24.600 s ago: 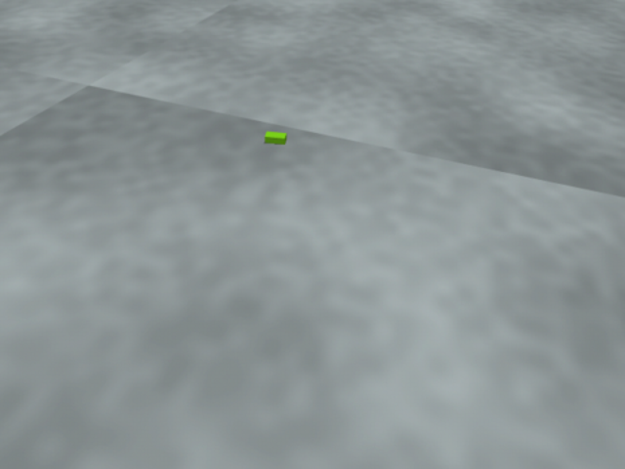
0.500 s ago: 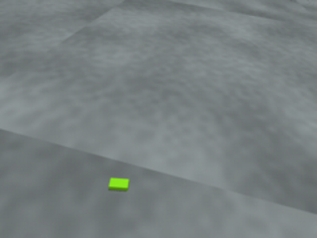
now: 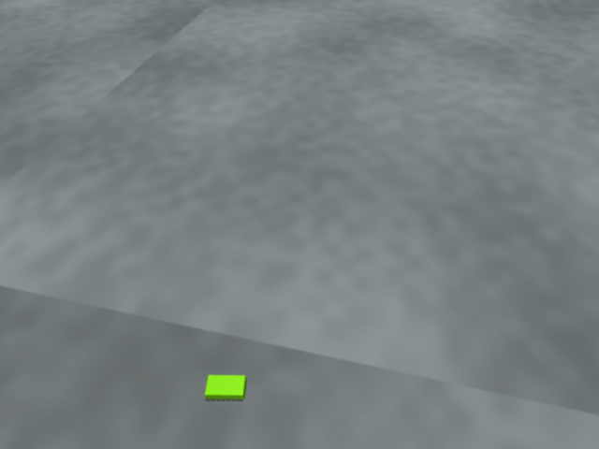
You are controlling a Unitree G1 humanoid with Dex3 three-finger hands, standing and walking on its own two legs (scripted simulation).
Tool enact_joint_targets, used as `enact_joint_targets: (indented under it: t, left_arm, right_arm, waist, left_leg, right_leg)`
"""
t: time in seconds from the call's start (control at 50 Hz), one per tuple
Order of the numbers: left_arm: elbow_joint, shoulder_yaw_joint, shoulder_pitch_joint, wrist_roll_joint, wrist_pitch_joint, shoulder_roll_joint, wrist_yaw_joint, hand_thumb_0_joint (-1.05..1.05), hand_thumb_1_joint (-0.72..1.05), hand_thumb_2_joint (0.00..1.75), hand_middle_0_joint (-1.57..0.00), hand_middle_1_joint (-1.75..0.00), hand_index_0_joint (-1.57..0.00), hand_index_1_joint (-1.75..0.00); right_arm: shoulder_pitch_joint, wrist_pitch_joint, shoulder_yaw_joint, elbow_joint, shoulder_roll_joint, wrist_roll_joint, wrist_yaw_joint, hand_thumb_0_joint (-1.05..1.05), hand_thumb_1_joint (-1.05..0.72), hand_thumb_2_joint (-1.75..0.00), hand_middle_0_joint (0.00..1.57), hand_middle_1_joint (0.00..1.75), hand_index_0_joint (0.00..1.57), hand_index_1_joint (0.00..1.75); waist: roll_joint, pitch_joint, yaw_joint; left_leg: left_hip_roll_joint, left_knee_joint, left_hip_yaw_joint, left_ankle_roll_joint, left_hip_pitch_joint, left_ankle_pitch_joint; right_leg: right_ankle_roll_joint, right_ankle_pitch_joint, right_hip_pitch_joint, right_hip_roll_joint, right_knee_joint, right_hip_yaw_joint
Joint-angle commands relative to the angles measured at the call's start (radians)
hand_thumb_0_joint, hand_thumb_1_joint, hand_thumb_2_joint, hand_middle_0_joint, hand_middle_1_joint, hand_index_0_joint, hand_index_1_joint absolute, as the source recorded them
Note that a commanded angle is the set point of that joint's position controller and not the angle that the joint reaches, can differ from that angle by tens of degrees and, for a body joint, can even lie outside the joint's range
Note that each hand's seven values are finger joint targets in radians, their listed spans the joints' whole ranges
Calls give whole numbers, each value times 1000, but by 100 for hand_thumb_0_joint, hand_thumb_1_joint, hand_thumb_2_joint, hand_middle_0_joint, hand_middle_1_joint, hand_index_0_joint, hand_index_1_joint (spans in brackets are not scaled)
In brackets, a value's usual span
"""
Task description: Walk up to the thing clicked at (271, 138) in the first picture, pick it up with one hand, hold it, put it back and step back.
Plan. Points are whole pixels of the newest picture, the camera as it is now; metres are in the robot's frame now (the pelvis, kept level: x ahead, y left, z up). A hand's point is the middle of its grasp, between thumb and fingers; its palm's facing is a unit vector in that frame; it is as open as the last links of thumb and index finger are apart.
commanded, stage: walk up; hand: left
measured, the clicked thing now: (226, 387) +0.47 +0.26 -0.74
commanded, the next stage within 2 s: none
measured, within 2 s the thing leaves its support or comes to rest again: neither
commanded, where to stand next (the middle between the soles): +0.10 +0.01 m, yaw +2 degrees
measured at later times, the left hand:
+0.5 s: hand out of the picture +0.14 +0.25 -0.17, palm faces +0.02 -0.93 -0.36, open 7.4 cm
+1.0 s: hand out of the picture +0.05 +0.28 -0.15, palm faces +0.05 -0.91 -0.41, open 7.4 cm
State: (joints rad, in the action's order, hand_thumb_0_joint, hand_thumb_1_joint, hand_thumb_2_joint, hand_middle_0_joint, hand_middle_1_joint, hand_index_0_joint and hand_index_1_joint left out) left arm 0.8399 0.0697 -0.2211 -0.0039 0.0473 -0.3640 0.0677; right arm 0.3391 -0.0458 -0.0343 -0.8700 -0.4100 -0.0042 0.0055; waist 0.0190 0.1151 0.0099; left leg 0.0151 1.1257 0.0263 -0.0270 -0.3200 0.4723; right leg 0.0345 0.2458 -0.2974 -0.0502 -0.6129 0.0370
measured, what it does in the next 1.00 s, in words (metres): steps on the spot: left foot, then left foot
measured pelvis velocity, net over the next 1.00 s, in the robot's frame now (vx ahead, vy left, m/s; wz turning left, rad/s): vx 0.01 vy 0.00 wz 0.06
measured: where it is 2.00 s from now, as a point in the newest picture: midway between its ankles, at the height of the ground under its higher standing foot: outside the picture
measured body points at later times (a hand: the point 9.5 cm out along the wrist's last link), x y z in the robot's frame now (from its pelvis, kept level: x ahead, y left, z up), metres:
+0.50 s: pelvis +0.06 -0.01 -0.01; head +0.11 +0.00 +0.43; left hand +0.14 +0.30 -0.14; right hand +0.20 -0.31 -0.12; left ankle +0.14 +0.11 -0.73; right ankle +0.02 -0.14 -0.72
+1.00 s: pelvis +0.01 +0.00 -0.01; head +0.04 +0.00 +0.44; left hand +0.05 +0.33 -0.12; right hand +0.13 -0.29 -0.13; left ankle +0.05 +0.14 -0.73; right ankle +0.05 -0.14 -0.73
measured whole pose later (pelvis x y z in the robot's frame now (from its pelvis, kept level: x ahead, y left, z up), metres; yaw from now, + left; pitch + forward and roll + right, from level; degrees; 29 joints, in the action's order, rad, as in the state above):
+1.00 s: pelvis +0.01 +0.00 -0.01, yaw +3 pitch -4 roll +1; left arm 0.97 0.03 -0.22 0.00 0.01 -0.42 0.00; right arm 0.15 0.02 -0.01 -0.96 -0.35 0.01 0.02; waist -0.01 0.11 0.02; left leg 0.02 0.62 0.03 0.03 -0.29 0.28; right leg 0.00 0.35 -0.27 -0.05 -0.65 -0.01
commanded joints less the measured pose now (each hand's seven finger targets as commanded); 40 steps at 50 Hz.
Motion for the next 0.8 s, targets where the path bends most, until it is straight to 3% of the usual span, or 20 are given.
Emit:
enact_joint_targets:
  t: [0.0,0.08,0.12,0.18,0.22,0.24,0.26,0.28,0.3,0.36,0.44,0.5,0.52,0.54,0.56,0.58,0.62,0.66,0.72,0.78]
  left_arm:
    - [-64,65,-40,6,11,-264,-41,0,90,90,-20,-30,-20,-30]
    - [-76,39,-44,-7,20,-230,-63,0,90,90,-20,-30,-20,-30]
    - [-67,34,-54,-2,14,-234,-71,0,90,90,-20,-30,-20,-30]
    - [-74,26,-1,17,-7,-256,-77,0,90,90,-20,-30,-20,-30]
    - [-70,16,0,28,-21,-249,-83,0,90,90,-20,-30,-20,-30]
    - [-71,10,-17,31,-25,-234,-84,0,90,90,-20,-30,-20,-30]
    - [-73,9,-36,41,-30,-213,-86,0,90,90,-20,-30,-20,-30]
    - [-61,7,-62,50,-43,-194,-93,0,90,90,-20,-30,-20,-30]
    - [-38,9,-66,45,-57,-208,-100,0,90,90,-20,-30,-20,-30]
    - [-6,15,-39,36,-60,-218,-94,0,90,90,-20,-30,-20,-30]
    - [33,13,-70,27,-42,-203,-100,0,90,90,-20,-30,-20,-30]
    - [70,22,-95,5,-11,-212,-113,0,90,90,-20,-30,-20,-30]
    - [58,28,-75,-14,2,-256,-117,0,90,90,-20,-30,-20,-30]
    - [43,48,-57,-26,8,-344,-121,0,90,90,-20,-30,-20,-30]
    - [25,63,15,-30,6,-430,-122,0,90,90,-20,-30,-20,-30]
    - [11,61,37,-29,10,-395,-121,0,90,90,-20,-30,-20,-30]
    - [2,47,64,-20,17,-315,-120,0,90,90,-20,-30,-20,-30]
    - [24,39,8,-26,24,-284,-121,0,90,90,-20,-30,-20,-30]
    - [18,38,-36,-31,18,-284,-112,0,90,90,-20,-30,-20,-30]
    - [-7,27,41,-13,-3,-276,-96,0,90,90,-20,-30,-20,-30]
  right_arm:
    - [127,-16,-65,48,-177,0,-1,0,-90,-90,20,30,20,30]
    - [63,-8,-48,48,-130,3,-7,0,-90,-90,20,30,20,30]
    - [12,-9,-42,52,-120,4,-12,0,-90,-90,20,30,20,30]
    - [0,-3,-49,44,-130,12,-19,0,-90,-90,20,30,20,30]
    - [-8,0,-59,44,-156,17,-20,0,-90,-90,20,30,20,30]
    - [-29,2,-71,57,-207,23,-22,0,-90,-90,20,30,20,30]
    - [-54,6,-83,79,-263,27,-23,0,-90,-90,20,30,20,30]
    - [-82,8,-82,96,-280,20,-21,0,-90,-90,20,30,20,30]
    - [-96,10,-82,89,-275,13,-23,0,-90,-90,20,30,20,30]
    - [-158,25,-63,99,-216,16,-29,0,-90,-90,20,30,20,30]
    - [-195,47,-62,103,-211,23,-19,0,-90,-90,20,30,20,30]
    - [-231,74,-60,104,-191,14,-4,0,-90,-90,20,30,20,30]
    - [-237,78,-51,108,-163,4,1,0,-90,-90,20,30,20,30]
    - [-267,80,-46,126,-137,11,4,0,-90,-90,20,30,20,30]
    - [-294,91,-67,124,-181,18,-7,0,-90,-90,20,30,20,30]
    - [-287,92,-81,112,-204,25,-7,0,-90,-90,20,30,20,30]
    - [-256,85,-77,88,-190,12,6,0,-90,-90,20,30,20,30]
    - [-253,72,-64,78,-144,6,12,0,-90,-90,20,30,20,30]
    - [-287,56,-53,72,-130,8,13,0,-90,-90,20,30,20,30]
    - [-175,34,-66,6,-132,16,7,0,-90,-90,20,30,20,30]
  waist:
    - [-177,-10,-14]
    - [-147,-54,-3]
    - [-166,-102,21]
    - [-136,-137,-2]
    - [-92,-148,-22]
    - [7,-159,-11]
    - [116,-193,4]
    - [185,-220,5]
    - [216,-238,-7]
    - [179,-222,-6]
    - [176,-235,5]
    - [120,-230,31]
    - [36,-188,23]
    - [-134,-115,25]
    - [-221,-81,31]
    - [-181,-33,19]
    - [-104,-5,-10]
    - [-158,-52,7]
    - [-202,-117,48]
    - [-202,-188,-23]
  left_leg:
    - [26,-10,29,3,-116,-124]
    - [22,-278,2,49,-106,-168]
    - [19,-372,-27,42,-65,-210]
    - [-5,-461,-51,13,34,-301]
    - [-3,-569,-28,-21,120,-464]
    - [75,-577,72,-48,151,-704]
    - [216,-629,244,-120,160,-843]
    - [315,-661,362,-222,172,-947]
    - [357,-662,421,-296,161,-906]
    - [248,-638,245,-219,89,-806]
    - [201,-572,199,-181,148,-700]
    - [138,-459,137,-112,77,-567]
    - [96,-402,111,-66,-57,-483]
    - [-15,-325,46,-8,-228,-213]
    - [-16,-157,93,2,-168,88]
    - [10,-90,123,10,-159,94]
    - [-21,-93,128,7,-184,34]
    - [-26,-197,82,6,-199,-19]
    - [-19,-430,-13,15,-111,-38]
    - [-41,-736,-60,7,161,-281]
  right_leg:
    - [179,-125,-5,-166,325,-180]
    - [196,-639,78,-176,221,-82]
    - [178,-711,123,-183,155,-74]
    - [148,-666,84,-194,45,-94]
    - [103,-521,19,-166,-34,-87]
    - [60,-388,-20,-120,-77,-72]
    - [12,-191,-34,-21,-199,-21]
    - [-5,235,-43,75,-313,-19]
    - [-5,428,-25,52,-402,-69]
    - [1,389,-26,51,-399,-104]
    - [-24,268,-12,45,-146,-18]
    - [-24,-41,136,41,174,-30]
    - [10,-61,172,-54,189,-183]
    - [101,-70,142,-253,263,-441]
    - [248,-173,-20,-410,276,-560]
    - [281,-261,-51,-414,255,-552]
    - [218,-453,34,-291,173,-308]
    - [143,-604,161,-205,107,-207]
    - [113,-547,237,-158,74,-162]
    - [68,-365,125,-119,-56,-92]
